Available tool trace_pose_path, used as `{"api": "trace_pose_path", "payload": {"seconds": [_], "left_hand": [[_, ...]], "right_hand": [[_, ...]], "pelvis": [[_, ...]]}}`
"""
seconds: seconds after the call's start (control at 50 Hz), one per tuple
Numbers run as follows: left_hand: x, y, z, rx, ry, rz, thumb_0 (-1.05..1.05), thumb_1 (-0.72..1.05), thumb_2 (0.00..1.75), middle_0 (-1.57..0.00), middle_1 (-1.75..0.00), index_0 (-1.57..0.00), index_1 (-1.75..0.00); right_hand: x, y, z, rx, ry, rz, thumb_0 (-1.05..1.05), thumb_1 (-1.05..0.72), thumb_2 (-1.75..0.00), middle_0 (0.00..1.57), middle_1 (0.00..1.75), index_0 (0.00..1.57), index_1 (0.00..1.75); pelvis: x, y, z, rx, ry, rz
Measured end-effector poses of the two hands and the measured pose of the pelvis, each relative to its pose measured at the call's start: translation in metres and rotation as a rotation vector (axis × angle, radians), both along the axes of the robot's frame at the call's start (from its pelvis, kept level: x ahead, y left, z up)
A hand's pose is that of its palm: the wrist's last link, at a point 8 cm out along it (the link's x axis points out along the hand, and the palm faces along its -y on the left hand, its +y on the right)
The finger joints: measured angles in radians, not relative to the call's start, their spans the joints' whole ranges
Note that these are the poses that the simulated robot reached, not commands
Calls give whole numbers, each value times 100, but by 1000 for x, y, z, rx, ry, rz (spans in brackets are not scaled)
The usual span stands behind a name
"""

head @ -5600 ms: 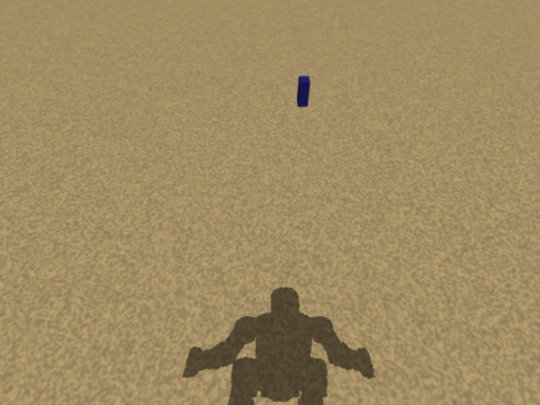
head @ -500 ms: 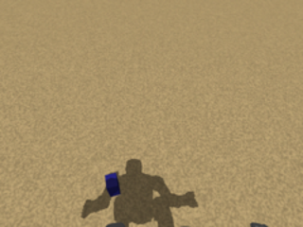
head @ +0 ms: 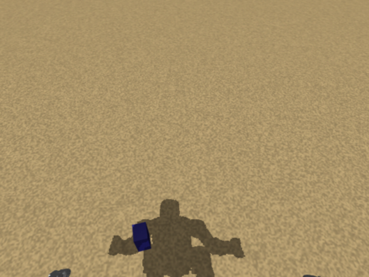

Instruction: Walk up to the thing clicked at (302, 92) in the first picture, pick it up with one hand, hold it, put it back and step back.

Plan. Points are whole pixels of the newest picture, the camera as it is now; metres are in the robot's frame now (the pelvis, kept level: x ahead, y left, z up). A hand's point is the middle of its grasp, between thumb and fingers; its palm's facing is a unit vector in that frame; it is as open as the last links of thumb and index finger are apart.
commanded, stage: walk up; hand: left
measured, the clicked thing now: (142, 237) +0.39 +0.20 -0.68
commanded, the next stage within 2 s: none
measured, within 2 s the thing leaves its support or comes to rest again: neither
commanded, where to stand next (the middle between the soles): +0.04 +0.00 m, yaw +0 degrees
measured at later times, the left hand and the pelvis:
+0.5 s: hand out of the picture +0.07 +0.26 -0.14, palm faces +0.01 -0.93 -0.37, open 7.4 cm; pelvis +0.00 -0.01 +0.01, yaw +1 degrees
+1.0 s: hand out of the picture +0.08 +0.26 -0.15, palm faces +0.04 -0.93 -0.36, open 7.4 cm; pelvis +0.00 +0.00 +0.01, yaw +1 degrees
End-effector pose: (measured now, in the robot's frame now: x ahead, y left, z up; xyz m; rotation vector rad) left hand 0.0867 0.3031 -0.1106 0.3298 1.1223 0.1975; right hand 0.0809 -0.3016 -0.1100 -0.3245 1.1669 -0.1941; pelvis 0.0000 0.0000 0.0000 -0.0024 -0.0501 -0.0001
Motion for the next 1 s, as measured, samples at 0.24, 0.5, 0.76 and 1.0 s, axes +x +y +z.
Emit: {"api": "trace_pose_path", "payload": {"seconds": [0.24, 0.5, 0.76, 1.0], "left_hand": [[-5, -2, 2, 2, 45, 8, 0, 90, 90, -20, -30, -20, -30], [-25, 2, 5, 16, 89, 55, 0, 90, 90, -20, -30, -20, -30], [-17, 0, 1, -6, 72, 57, 0, 90, 90, -20, -30, -20, -30], [-15, 4, 2, 8, 64, 81, 0, 90, 90, -20, -30, -21, -30]], "right_hand": [[6, -8, 4, -11, 13, -5, 1, -90, -89, 21, 30, 20, 30], [8, -3, -2, 15, 37, 9, 1, -90, -89, 21, 30, 20, 30], [9, -1, 2, 1, 41, 10, 1, -90, -89, 21, 30, 20, 30], [13, 0, 2, -4, 50, 3, 1, -90, -89, 21, 30, 20, 30]], "pelvis": [[3, -3, 4, -5, 1, 7], [5, -6, 6, -2, -9, 16], [7, -3, 7, -4, -8, 22], [-4, 1, 7, -6, -1, 23]]}}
